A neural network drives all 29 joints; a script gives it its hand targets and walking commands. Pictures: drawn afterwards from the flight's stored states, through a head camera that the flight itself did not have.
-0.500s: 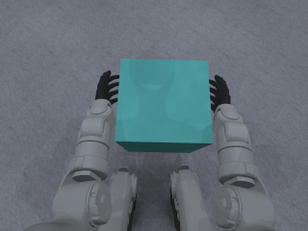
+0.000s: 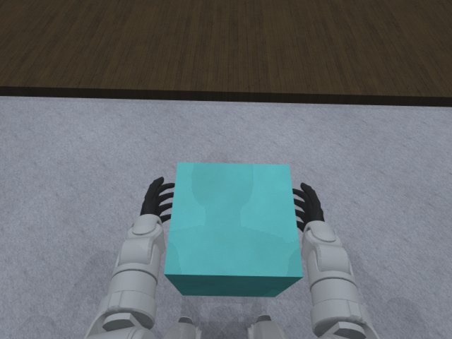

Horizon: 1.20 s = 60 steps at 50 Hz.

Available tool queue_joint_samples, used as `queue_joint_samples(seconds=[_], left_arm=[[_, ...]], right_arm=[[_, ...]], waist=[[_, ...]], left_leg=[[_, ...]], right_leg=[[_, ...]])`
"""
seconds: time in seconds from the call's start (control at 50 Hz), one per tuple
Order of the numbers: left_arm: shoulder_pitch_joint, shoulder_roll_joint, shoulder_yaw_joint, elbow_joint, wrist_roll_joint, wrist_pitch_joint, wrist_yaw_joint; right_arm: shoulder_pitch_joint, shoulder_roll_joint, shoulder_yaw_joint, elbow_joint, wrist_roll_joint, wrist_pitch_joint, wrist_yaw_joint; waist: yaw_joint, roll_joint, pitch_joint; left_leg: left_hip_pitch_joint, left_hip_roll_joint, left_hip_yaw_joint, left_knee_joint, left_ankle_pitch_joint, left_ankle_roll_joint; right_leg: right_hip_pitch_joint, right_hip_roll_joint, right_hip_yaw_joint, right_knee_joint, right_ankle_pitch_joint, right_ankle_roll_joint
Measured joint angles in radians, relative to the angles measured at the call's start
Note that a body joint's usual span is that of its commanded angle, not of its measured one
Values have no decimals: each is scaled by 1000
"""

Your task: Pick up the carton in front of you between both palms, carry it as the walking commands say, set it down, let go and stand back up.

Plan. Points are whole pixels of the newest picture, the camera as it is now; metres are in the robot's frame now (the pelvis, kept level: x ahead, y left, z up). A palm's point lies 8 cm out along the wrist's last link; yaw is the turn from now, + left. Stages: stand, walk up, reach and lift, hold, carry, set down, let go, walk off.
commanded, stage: reach and lift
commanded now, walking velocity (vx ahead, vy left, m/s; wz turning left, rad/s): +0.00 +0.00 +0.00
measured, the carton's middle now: (230, 236) +0.35 -0.01 -0.09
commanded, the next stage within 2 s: hold in 1.44 s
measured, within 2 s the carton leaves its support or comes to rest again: neither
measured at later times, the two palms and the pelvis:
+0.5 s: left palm (122, 202) +0.32 +0.15 +0.11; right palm (335, 207) +0.32 -0.15 +0.11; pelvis +0.02 +0.00 +0.08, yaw +0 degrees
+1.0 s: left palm (122, 198) +0.32 +0.15 +0.12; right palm (338, 203) +0.32 -0.15 +0.11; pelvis +0.02 +0.00 +0.09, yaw +0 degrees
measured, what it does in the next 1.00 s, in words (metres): rises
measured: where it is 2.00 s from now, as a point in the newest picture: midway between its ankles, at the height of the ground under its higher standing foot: outside the picture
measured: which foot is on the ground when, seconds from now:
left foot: down 0.00-1.00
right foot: down 0.00-1.00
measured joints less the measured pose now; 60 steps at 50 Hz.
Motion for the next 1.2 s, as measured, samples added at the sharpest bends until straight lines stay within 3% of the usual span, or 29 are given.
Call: queue_joint_samples(seconds=[0.2,0.48,0.6,0.82,1.2], left_arm=[[124,-16,-40,-68,12,58,-11],[188,-21,-66,-185,68,243,-53],[148,-32,-28,-165,112,272,-72],[122,-36,-20,-195,114,272,-78],[193,-21,-97,-276,99,327,-77]], right_arm=[[128,24,40,-70,-2,55,0],[191,55,69,-186,-52,236,16],[146,67,29,-164,-97,267,37],[125,70,22,-198,-96,267,42],[195,55,100,-276,-79,320,36]], waist=[[6,-8,47],[14,-15,137],[12,-16,187],[14,-15,232],[14,-16,221]], left_leg=[[351,13,-5,-265,75,5],[786,29,-10,-563,177,8],[829,29,-9,-576,190,8],[841,31,-8,-591,203,7],[922,36,-13,-672,216,6]], right_leg=[[350,-4,5,-264,74,-5],[788,-9,10,-565,178,-9],[830,-9,10,-579,191,-9],[842,-9,13,-593,204,-8],[923,-10,10,-674,216,-11]])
